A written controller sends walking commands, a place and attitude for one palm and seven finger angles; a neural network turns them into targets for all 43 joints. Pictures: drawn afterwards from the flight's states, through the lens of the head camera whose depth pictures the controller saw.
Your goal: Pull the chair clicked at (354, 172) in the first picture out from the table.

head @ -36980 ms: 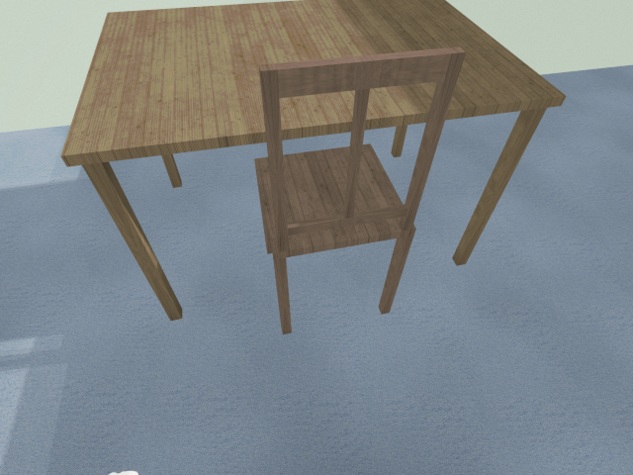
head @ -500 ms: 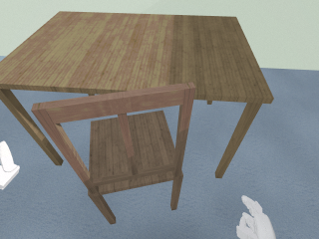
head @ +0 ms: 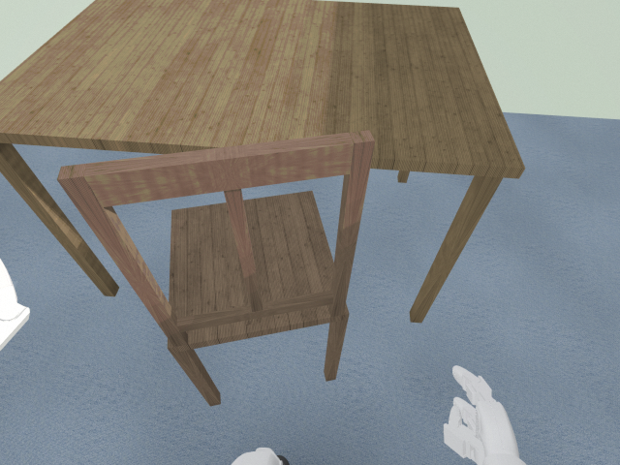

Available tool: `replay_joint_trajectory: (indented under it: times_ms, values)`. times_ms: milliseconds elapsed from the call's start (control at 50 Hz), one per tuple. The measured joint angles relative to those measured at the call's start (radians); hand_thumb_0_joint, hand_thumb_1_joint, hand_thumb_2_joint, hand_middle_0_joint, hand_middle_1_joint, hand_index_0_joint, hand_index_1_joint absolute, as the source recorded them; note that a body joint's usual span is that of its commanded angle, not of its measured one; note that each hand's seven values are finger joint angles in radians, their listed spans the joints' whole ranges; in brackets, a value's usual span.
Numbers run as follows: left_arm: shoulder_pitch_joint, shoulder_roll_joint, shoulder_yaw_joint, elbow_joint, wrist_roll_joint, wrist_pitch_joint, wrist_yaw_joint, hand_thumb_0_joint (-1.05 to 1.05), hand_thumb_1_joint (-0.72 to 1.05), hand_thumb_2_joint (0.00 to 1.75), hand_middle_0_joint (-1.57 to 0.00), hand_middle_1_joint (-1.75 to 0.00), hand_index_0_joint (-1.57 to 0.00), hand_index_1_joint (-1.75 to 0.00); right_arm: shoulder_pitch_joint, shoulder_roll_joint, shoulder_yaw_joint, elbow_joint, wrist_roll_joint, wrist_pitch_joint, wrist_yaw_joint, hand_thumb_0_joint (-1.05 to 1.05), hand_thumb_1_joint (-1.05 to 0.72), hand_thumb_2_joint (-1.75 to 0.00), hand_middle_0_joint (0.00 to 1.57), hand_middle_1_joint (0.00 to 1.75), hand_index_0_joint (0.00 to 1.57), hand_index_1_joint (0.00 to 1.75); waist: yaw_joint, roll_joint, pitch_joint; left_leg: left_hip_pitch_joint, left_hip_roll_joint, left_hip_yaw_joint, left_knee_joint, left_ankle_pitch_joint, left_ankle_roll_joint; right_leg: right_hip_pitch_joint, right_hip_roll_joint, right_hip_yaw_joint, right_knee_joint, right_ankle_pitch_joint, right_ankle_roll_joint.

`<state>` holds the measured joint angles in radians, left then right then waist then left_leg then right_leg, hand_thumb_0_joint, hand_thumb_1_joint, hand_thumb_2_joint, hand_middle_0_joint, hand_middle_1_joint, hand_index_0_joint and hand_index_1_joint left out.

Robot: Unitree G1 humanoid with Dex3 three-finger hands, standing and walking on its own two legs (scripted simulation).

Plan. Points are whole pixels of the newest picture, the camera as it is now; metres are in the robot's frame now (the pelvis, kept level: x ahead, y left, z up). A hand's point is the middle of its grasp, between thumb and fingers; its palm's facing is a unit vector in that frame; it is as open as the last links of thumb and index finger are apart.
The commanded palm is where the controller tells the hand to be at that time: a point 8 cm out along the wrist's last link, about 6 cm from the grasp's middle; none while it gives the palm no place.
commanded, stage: step back with the hand held close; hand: left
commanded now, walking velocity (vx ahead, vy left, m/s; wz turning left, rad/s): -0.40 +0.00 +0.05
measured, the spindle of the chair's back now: (247, 259) +0.42 +0.15 -0.04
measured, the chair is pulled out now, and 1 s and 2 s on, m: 0.15 0.15 0.15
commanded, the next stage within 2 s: stop stepping back and stand still in 0.32 s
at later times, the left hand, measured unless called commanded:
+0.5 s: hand out of the picture +0.09 +0.21 +0.17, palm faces +0.34 -0.80 -0.49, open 7.4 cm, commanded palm +0.03 +0.27 +0.19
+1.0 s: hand out of the picture +0.00 +0.25 +0.18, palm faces +0.55 -0.75 -0.37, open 7.4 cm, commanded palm -0.05 +0.28 +0.19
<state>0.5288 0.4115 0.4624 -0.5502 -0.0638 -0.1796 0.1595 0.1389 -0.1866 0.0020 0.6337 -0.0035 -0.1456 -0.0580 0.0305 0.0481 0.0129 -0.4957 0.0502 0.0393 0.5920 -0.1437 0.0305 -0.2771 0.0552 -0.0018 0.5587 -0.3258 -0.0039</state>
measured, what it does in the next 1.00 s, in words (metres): walks backwards: left foot, then left foot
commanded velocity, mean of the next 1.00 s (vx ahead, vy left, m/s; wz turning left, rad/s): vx -0.04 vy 0.02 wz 0.02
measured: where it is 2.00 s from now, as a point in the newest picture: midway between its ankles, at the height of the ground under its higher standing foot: outside the picture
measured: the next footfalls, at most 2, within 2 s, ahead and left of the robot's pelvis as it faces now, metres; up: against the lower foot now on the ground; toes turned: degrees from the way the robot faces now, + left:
left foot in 0.18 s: +0.05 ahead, +0.10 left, +0.00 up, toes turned +1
left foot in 0.70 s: -0.16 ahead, +0.10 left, +0.00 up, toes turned +4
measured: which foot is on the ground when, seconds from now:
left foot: down 0.00-0.04, up 0.06-0.16, down 0.18-0.46, up 0.48-0.68, down 0.70-1.00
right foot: down 0.00-1.00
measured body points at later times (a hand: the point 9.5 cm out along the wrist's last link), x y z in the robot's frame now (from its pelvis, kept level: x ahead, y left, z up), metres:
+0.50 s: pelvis -0.11 -0.03 +0.00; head -0.09 -0.03 +0.45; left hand +0.06 +0.25 +0.20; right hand +0.08 -0.26 -0.08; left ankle -0.01 +0.09 -0.71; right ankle -0.07 -0.15 -0.73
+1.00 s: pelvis -0.17 -0.02 +0.00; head -0.22 -0.03 +0.45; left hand -0.03 +0.29 +0.20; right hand -0.02 -0.26 -0.09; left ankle -0.20 +0.09 -0.72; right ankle -0.08 -0.14 -0.72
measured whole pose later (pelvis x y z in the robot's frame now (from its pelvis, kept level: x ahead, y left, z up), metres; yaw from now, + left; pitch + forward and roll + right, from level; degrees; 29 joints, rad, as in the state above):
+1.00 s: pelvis -0.17 -0.02 +0.00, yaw +3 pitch -3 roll -1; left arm 0.47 0.37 0.39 -0.42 -0.03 -0.14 0.17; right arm 0.27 -0.21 0.00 0.69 0.02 -0.11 -0.07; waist 0.00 0.03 -0.07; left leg -0.21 0.03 0.01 0.67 -0.44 0.02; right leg -0.36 0.01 -0.03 0.58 -0.24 -0.01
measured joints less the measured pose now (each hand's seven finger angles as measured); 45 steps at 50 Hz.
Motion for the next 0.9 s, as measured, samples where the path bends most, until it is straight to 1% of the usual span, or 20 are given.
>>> replay_joint_trajectory:
  times_ms: [60,140,160,200,240,260,320,420,460,480,500,540,580,620,680,700,740,800,840,900]
  values:
    - [-0.014,-0.015,-0.06,0.003,-0.009,0.008,-0.023,0.02,0.89,0.9,-0.2,-0.3,-0.21,-0.3,-0.011,-0.009,0.003,-0.005,0.011,-0.001,0.003,0.02,-0.9,-0.9,0.21,0.3,0.2,0.3,-0.005,0.015,0.021,-0.007,0.01,-0.023,0.002,-0.003,-0.021,0.002,0.018,-0.012,-0.02,0.029,-0.012]
    - [0.041,-0.013,-0.101,-0.038,-0.011,-0.002,-0.04,0.02,0.88,0.9,-0.21,-0.3,-0.21,-0.3,0.014,-0.012,-0.013,-0.001,0.024,0.021,-0.004,0.02,-0.9,-0.9,0.21,0.3,0.21,0.3,-0.03,-0.03,-0.009,0.026,-0.029,-0.044,0.132,-0.13,-0.044,-0.01,-0.006,-0.009,-0.003,0.023,-0.016]
    - [0.055,-0.006,-0.096,-0.046,-0.008,-0.004,-0.04,0.02,0.88,0.9,-0.21,-0.3,-0.21,-0.3,0.021,-0.016,-0.018,0.0,0.024,0.028,-0.008,0.02,-0.9,-0.9,0.21,0.3,0.21,0.3,-0.038,-0.039,-0.024,0.054,-0.032,-0.045,0.115,-0.107,-0.044,-0.017,-0.012,-0.01,-0.002,0.024,-0.013]
    - [0.062,0.016,-0.072,-0.052,-0.005,-0.01,-0.034,0.02,0.88,0.9,-0.21,-0.3,-0.22,-0.3,0.023,-0.025,-0.027,0.002,0.024,0.038,-0.019,0.02,-0.9,-0.9,0.21,0.3,0.2,0.3,-0.052,-0.054,-0.036,0.096,-0.042,-0.045,0.026,-0.102,-0.019,-0.04,-0.023,-0.014,0.011,0.025,-0.004]
    - [0.046,0.042,-0.036,-0.036,-0.007,-0.011,-0.025,0.02,0.88,0.9,-0.21,-0.3,-0.22,-0.3,0.004,-0.019,-0.036,0.006,0.024,0.046,-0.024,0.02,-0.9,-0.9,0.21,0.3,0.2,0.3,-0.044,-0.087,-0.017,0.106,-0.056,-0.024,-0.013,-0.093,-0.007,-0.072,-0.04,0.003,0.052,0.015,0.001]
    - [0.043,0.051,-0.019,-0.023,-0.008,-0.008,-0.021,0.02,0.88,0.9,-0.21,-0.3,-0.22,-0.3,-0.006,-0.016,-0.038,0.005,0.018,0.045,-0.022,0.02,-0.9,-0.9,0.21,0.3,0.2,0.3,-0.04,-0.094,-0.008,0.108,-0.054,-0.013,-0.027,-0.078,-0.005,-0.09,-0.039,0.011,0.085,-0.026,0.003]
    - [0.035,0.055,-0.001,0.005,-0.012,0.018,-0.02,0.02,0.88,0.9,-0.21,-0.3,-0.21,-0.3,-0.021,-0.01,-0.038,-0.007,0.001,0.028,-0.013,0.02,-0.9,-0.9,0.2,0.3,0.2,0.3,-0.034,-0.079,0.012,0.107,-0.035,-0.005,-0.056,-0.033,-0.009,-0.113,-0.028,0.019,0.15,-0.101,0.011]
    - [0.046,0.031,-0.036,-0.031,-0.012,0.042,-0.023,0.02,0.89,0.9,-0.21,-0.3,-0.21,-0.3,-0.003,-0.004,-0.015,-0.036,0.007,0.003,0.006,0.01,-0.9,-0.9,0.2,0.3,0.2,0.3,-0.017,-0.056,0.022,0.069,-0.008,-0.006,-0.045,0.008,-0.029,-0.048,-0.047,0.007,0.041,0.0,0.012]
    - [0.047,0.023,-0.053,-0.042,-0.005,0.036,-0.031,0.02,0.89,0.9,-0.21,-0.3,-0.21,-0.3,-0.002,-0.011,-0.009,-0.037,0.007,0.003,0.008,0.01,-0.9,-0.9,0.21,0.3,0.2,0.3,-0.02,-0.021,0.038,0.033,0.017,-0.033,0.01,-0.028,-0.034,-0.046,-0.024,-0.024,0.018,0.081,0.001]
    - [0.05,0.023,-0.061,-0.046,-0.001,0.034,-0.034,0.02,0.89,0.9,-0.21,-0.3,-0.21,-0.3,0.005,-0.012,-0.01,-0.034,0.008,0.009,0.009,0.01,-0.9,-0.9,0.21,0.3,0.2,0.3,-0.025,-0.012,0.039,0.01,0.017,-0.048,0.062,-0.127,-0.042,-0.049,-0.02,-0.038,0.016,0.09,-0.006]
    - [0.056,0.026,-0.069,-0.051,0.0,0.036,-0.035,0.02,0.89,0.9,-0.21,-0.3,-0.21,-0.3,0.015,-0.011,-0.013,-0.026,0.014,0.017,0.009,0.01,-0.9,-0.9,0.21,0.3,0.2,0.3,-0.023,-0.018,0.032,-0.019,0.001,-0.055,0.16,-0.206,-0.052,-0.057,-0.026,-0.042,0.019,0.09,-0.013]
    - [0.07,0.019,-0.075,-0.045,0.003,0.043,-0.032,0.02,0.88,0.9,-0.21,-0.3,-0.21,-0.3,0.038,-0.01,-0.018,0.001,0.023,0.04,0.006,0.01,-0.9,-0.9,0.21,0.3,0.2,0.3,-0.017,-0.047,0.007,-0.055,-0.042,-0.052,0.388,-0.255,-0.063,-0.072,-0.047,-0.032,0.013,0.098,-0.02]
    - [0.086,0.009,-0.067,-0.016,0.004,0.055,-0.022,0.02,0.88,0.9,-0.21,-0.3,-0.22,-0.3,0.066,-0.01,-0.017,0.017,0.027,0.068,0.001,0.01,-0.9,-0.9,0.21,0.3,0.2,0.3,-0.026,-0.077,-0.034,-0.024,-0.061,-0.028,0.475,-0.262,-0.062,-0.085,-0.071,-0.02,0.001,0.114,-0.02]
    - [0.084,0.006,-0.06,0.031,0.009,0.065,-0.007,0.02,0.88,0.9,-0.21,-0.3,-0.22,-0.3,0.101,-0.017,-0.017,0.02,0.026,0.081,-0.009,0.02,-0.9,-0.9,0.21,0.3,0.2,0.3,-0.045,-0.09,-0.075,0.071,-0.052,-0.008,0.373,-0.289,-0.047,-0.096,-0.09,-0.028,-0.008,0.122,-0.014]
    - [0.049,-0.002,-0.066,0.081,0.02,0.067,0.012,0.02,0.88,0.9,-0.21,-0.3,-0.22,-0.3,0.142,-0.054,-0.024,0.021,0.021,0.062,-0.025,0.02,-0.9,-0.9,0.21,0.3,0.2,0.3,-0.072,-0.063,-0.107,0.248,-0.019,-0.017,0.062,-0.323,-0.013,-0.121,-0.095,-0.074,0.003,0.134,0.0]
    - [0.033,-0.006,-0.071,0.085,0.022,0.065,0.016,0.02,0.88,0.9,-0.21,-0.3,-0.21,-0.3,0.146,-0.065,-0.031,0.026,0.018,0.05,-0.029,0.02,-0.9,-0.9,0.21,0.3,0.2,0.3,-0.079,-0.056,-0.103,0.272,-0.015,-0.027,-0.007,-0.281,-0.013,-0.131,-0.1,-0.089,0.018,0.133,0.005]
    - [0.025,-0.012,-0.072,0.085,0.026,0.063,0.02,0.02,0.88,0.9,-0.21,-0.3,-0.21,-0.3,0.146,-0.064,-0.035,0.039,0.018,0.039,-0.029,0.02,-0.9,-0.9,0.21,0.3,0.2,0.3,-0.07,-0.08,-0.076,0.288,-0.033,-0.015,-0.009,-0.229,-0.027,-0.123,-0.108,-0.064,0.04,0.106,0.014]
    - [0.072,-0.014,-0.072,0.059,0.035,0.063,0.016,0.02,0.89,0.9,-0.21,-0.3,-0.21,-0.3,0.17,-0.056,-0.032,0.032,0.021,0.021,-0.021,0.02,-0.9,-0.9,0.2,0.3,0.2,0.3,-0.067,-0.076,-0.083,0.316,-0.035,-0.006,-0.016,-0.225,-0.032,-0.101,-0.094,-0.038,0.053,0.027,0.018]
    - [0.073,-0.003,-0.072,0.046,0.039,0.056,0.013,0.02,0.89,0.9,-0.21,-0.3,-0.21,-0.3,0.179,-0.046,-0.028,0.034,0.023,0.009,-0.015,0.02,-0.9,-0.9,0.2,0.3,0.2,0.3,-0.063,-0.065,-0.079,0.329,-0.031,-0.014,-0.007,-0.229,-0.033,-0.07,-0.085,-0.037,0.023,0.076,0.017]
    - [0.024,0.003,-0.071,0.061,0.042,0.038,0.011,0.02,0.88,0.9,-0.21,-0.3,-0.21,-0.3,0.176,-0.034,-0.018,0.051,0.022,0.01,-0.012,0.02,-0.9,-0.9,0.2,0.3,0.2,0.3,-0.045,-0.047,-0.077,0.33,-0.021,-0.026,0.023,-0.244,-0.031,-0.048,-0.072,-0.043,0.008,0.118,0.007]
